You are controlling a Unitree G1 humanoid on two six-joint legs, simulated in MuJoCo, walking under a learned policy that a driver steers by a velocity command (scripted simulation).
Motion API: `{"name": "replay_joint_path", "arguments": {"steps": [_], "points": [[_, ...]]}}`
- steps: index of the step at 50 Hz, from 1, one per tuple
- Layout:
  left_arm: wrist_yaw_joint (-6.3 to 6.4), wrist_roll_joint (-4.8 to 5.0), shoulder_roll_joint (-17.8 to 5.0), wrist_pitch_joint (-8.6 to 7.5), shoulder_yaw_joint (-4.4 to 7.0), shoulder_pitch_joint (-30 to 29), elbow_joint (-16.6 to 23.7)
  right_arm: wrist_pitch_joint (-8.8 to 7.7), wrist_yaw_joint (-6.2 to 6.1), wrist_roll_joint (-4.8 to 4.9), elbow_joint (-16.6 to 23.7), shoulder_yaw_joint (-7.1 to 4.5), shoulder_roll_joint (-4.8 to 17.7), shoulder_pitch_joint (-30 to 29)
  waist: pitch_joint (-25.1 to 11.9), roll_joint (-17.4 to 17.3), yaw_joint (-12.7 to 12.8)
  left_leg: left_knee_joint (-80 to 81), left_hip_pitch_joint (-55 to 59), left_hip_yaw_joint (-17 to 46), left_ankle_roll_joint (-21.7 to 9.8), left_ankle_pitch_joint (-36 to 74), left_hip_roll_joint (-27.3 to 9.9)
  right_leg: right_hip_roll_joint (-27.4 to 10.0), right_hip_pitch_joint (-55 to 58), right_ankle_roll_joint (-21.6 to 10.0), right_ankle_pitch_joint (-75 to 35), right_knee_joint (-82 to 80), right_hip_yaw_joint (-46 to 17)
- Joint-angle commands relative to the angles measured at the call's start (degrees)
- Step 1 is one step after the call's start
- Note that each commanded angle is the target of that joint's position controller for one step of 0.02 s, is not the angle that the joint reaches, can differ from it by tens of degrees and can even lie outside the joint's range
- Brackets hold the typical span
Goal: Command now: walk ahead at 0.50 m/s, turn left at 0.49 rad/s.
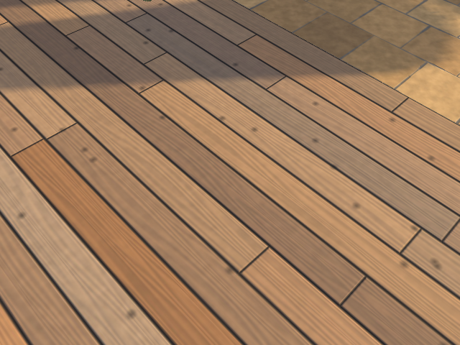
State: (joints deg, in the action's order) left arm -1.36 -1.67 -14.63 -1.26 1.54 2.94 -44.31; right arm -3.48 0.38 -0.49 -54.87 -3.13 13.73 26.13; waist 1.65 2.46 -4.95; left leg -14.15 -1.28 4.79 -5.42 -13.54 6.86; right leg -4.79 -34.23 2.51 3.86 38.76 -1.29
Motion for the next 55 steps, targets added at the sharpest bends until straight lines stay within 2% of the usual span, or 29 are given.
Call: {"name": "replay_joint_path", "arguments": {"steps": [1,3,4,5,6,7,8,9,10,11,12,16,19,23,27,29,31,32,33,34,35,36,37,38,40,44,48,53,55], "points": [[0.20,0.46,-4.68,-1.24,0.79,-6.77,6.02,-0.52,-0.58,-0.39,2.61,-2.25,9.81,1.39,1.87,-6.50,0.74,0.00,-0.87,12.52,-7.35,19.94,-15.58,2.10,0.72,-0.57,-0.27,-3.42,0.53],[0.42,0.55,-5.81,-1.83,1.13,-3.80,5.83,-0.34,-0.94,-0.58,3.35,-2.70,10.86,-0.59,1.23,-7.06,2.74,-3.06,-1.96,13.76,-5.49,22.24,-15.82,3.06,7.35,-1.76,2.86,-6.89,0.26],[0.72,0.59,-6.52,-2.20,1.47,-0.05,4.87,-0.29,-0.94,-0.58,3.79,-2.95,11.51,-2.02,0.20,-7.16,4.51,-6.01,-3.86,13.94,-4.51,24.77,-15.30,4.18,13.64,-2.50,4.91,-8.59,0.88],[1.27,0.43,-7.59,-2.80,2.09,6.88,2.70,-0.41,-0.70,-0.36,4.13,-3.03,11.68,-3.20,-2.79,-5.11,7.73,-13.49,-6.18,12.49,-3.25,27.56,-12.63,5.21,23.32,-3.57,4.78,-12.16,1.64],[2.10,-0.66,-11.04,-3.67,3.19,15.16,1.11,-0.79,-0.29,0.17,5.00,-2.57,9.64,-3.58,-8.66,-0.10,11.08,-27.16,-11.86,8.90,-1.79,22.00,-8.00,-1.47,35.52,-5.78,9.34,-14.54,-4.76],[2.78,-2.01,-16.48,-3.55,4.33,20.99,1.54,-0.96,-0.30,1.78,7.44,-1.41,4.16,-1.20,-16.27,10.39,11.58,-44.26,-25.79,1.88,0.33,-2.93,-0.75,-16.98,49.41,-9.05,21.33,-19.17,-25.05],[2.61,-1.23,-16.52,-2.51,4.58,17.91,1.35,-0.48,-0.43,0.69,7.64,-1.65,6.08,2.27,-16.53,15.46,7.68,-52.37,-33.87,0.86,0.12,-17.46,-0.36,-21.41,47.17,-12.92,24.61,-24.97,-41.08],[2.32,-0.66,-10.50,-2.11,3.33,13.20,2.60,0.46,-0.58,-0.43,5.99,-2.02,8.00,1.03,-8.34,5.81,5.86,-55.93,-35.41,1.84,-0.26,-13.01,-4.92,-19.44,39.77,-12.63,28.88,-25.09,-34.49],[2.07,-0.13,-6.62,-2.24,2.43,10.30,2.83,0.73,0.09,-0.77,6.01,-1.96,7.46,-2.52,-3.00,0.60,5.76,-54.44,-34.56,1.14,0.19,-8.62,-6.84,-16.08,33.21,-11.74,24.08,-26.00,-25.40],[2.04,-0.26,-5.29,-2.46,2.00,9.22,2.64,1.05,0.55,-0.80,6.37,-1.85,6.32,-4.09,-1.18,1.24,5.07,-52.30,-33.03,0.47,0.69,-6.19,-8.38,-13.52,29.79,-10.42,16.93,-27.19,-18.37],[2.16,-0.17,-4.80,-2.85,1.80,10.03,1.79,1.65,1.03,-1.49,6.74,-1.90,6.15,-5.11,-0.27,3.30,4.72,-51.06,-32.22,-0.07,1.25,-5.26,-9.36,-11.90,27.98,-9.88,10.73,-27.77,-13.45],[1.61,0.72,-5.51,-4.65,2.29,13.96,-0.66,3.20,2.52,-1.49,8.94,-1.38,4.63,-10.05,-0.57,3.11,4.49,-50.51,-35.36,-1.40,2.29,0.09,-10.18,-11.12,29.15,-10.59,-5.30,-28.89,-3.70],[1.56,0.65,-5.23,-4.66,2.38,16.05,-2.04,3.27,3.32,-1.52,11.32,-0.87,4.09,-16.21,0.80,2.53,5.24,-45.23,-39.28,-2.65,3.11,5.30,-10.86,-10.54,30.61,-10.91,-8.90,-29.82,1.92],[1.68,0.57,-6.19,-4.55,2.66,17.55,-3.39,2.81,4.37,-1.36,14.30,0.37,2.62,-24.39,2.64,2.57,6.63,-31.12,-35.26,-6.76,2.74,12.58,-10.63,-9.29,30.02,-9.85,-10.49,-30.21,8.64],[2.20,0.57,-8.11,-3.73,3.19,20.72,-5.28,2.96,4.61,-1.88,16.42,0.47,3.58,-28.94,3.78,2.42,7.48,-23.47,-32.28,-10.41,0.18,7.99,-9.34,-11.23,35.39,-8.95,-16.85,-27.66,11.90],[2.51,0.52,-9.51,-2.86,3.46,21.42,-6.03,3.06,4.11,-2.24,16.37,0.09,4.39,-27.65,2.16,3.22,6.46,-21.35,-27.81,-12.58,-1.95,2.11,-6.30,-11.55,38.42,-8.29,-32.50,-21.02,14.23],[2.66,0.66,-10.90,-1.74,3.64,21.49,-6.21,2.53,3.22,-2.46,13.72,-1.07,6.26,-17.96,-4.00,3.00,2.29,-18.10,-15.83,-13.42,-4.86,-1.43,-1.79,-11.30,37.98,-7.81,-42.78,-4.66,15.97],[2.58,0.58,-10.78,-1.42,3.45,20.79,-5.36,2.10,2.32,-2.96,10.36,-2.38,8.61,-7.71,-9.71,-0.09,-2.23,-14.50,-1.84,-10.12,-7.06,-0.75,-2.08,-10.05,30.23,-6.12,-34.19,9.85,16.93],[1.76,1.24,-5.36,-1.69,2.14,22.59,-1.74,2.23,1.34,-3.22,10.23,-4.17,15.07,-3.55,-16.86,-11.51,-1.63,-12.40,17.06,14.13,-12.79,-10.24,-18.80,-5.01,8.56,-2.98,1.30,29.78,16.79],[1.22,0.65,-6.96,-2.17,2.69,18.38,1.68,2.89,0.81,-1.05,11.96,-4.76,18.21,-3.91,-20.15,-13.69,-1.09,-3.07,21.16,39.49,-17.85,-4.82,-27.89,4.72,-4.97,-0.86,28.87,42.09,7.23],[1.04,0.40,-8.62,-2.45,3.00,11.57,3.03,3.35,0.22,-0.48,10.73,-4.50,16.72,-3.87,-12.77,-6.43,-2.18,-2.48,17.58,29.92,-16.25,2.14,-25.32,1.37,-10.51,-1.51,23.13,41.90,1.15],[0.94,1.01,-7.05,-3.10,2.33,11.56,2.92,3.10,-0.20,-0.04,10.07,-3.80,13.79,-6.66,-6.20,-4.86,0.37,-2.29,9.54,22.20,-14.59,8.98,-23.43,-1.02,-9.26,-1.99,17.81,37.04,1.08],[1.06,0.76,-6.73,-3.13,2.33,12.89,1.73,2.64,-0.35,0.03,10.23,-3.15,11.33,-9.56,-2.79,-2.64,3.23,-1.51,2.60,16.96,-12.02,15.33,-19.89,-2.72,-5.12,-2.05,15.97,31.44,0.80],[1.09,-0.35,-6.66,-2.28,2.38,14.13,1.41,2.17,-0.55,0.41,10.39,-2.67,9.95,-11.70,-1.66,-3.08,5.48,-0.85,-2.30,13.70,-10.88,19.15,-17.15,-3.36,-1.23,-1.47,15.60,28.54,0.43],[0.67,-1.27,-6.11,-0.41,2.35,16.07,0.81,1.04,-0.24,0.61,10.78,-2.19,8.94,-12.44,-3.07,-3.93,7.10,0.18,-6.00,11.08,-10.82,22.71,-14.71,-3.12,2.81,-0.38,14.89,26.07,0.86],[0.34,-1.00,-5.19,0.67,2.21,8.67,3.34,0.32,0.14,0.41,9.41,-2.69,10.60,-7.68,-0.18,-4.21,5.23,3.52,-7.82,11.66,-10.31,16.57,-13.01,-2.56,-2.01,1.06,7.40,18.12,1.48],[0.29,-0.76,-5.41,0.42,2.07,0.23,6.01,0.22,-0.01,0.41,8.07,-2.68,10.52,-2.47,1.34,-5.11,2.08,3.27,-2.70,13.81,-9.09,16.68,-13.01,-1.21,-7.00,1.11,0.15,9.01,0.58],[-0.41,-0.27,-4.76,-0.61,1.18,-7.13,8.78,0.04,-0.83,-0.09,6.41,-2.30,10.04,2.28,1.87,-5.87,-0.59,-0.09,3.13,13.71,-7.96,26.30,-13.59,1.68,-5.70,-0.73,-3.04,-0.70,1.86],[-0.52,-0.13,-4.97,-1.10,1.05,-7.35,9.35,-0.12,-1.36,-0.31,5.85,-2.12,10.16,2.62,2.14,-6.41,-0.15,-1.02,4.12,14.17,-6.76,29.96,-14.84,2.58,-1.58,-2.49,-2.55,-4.37,1.93]]}}
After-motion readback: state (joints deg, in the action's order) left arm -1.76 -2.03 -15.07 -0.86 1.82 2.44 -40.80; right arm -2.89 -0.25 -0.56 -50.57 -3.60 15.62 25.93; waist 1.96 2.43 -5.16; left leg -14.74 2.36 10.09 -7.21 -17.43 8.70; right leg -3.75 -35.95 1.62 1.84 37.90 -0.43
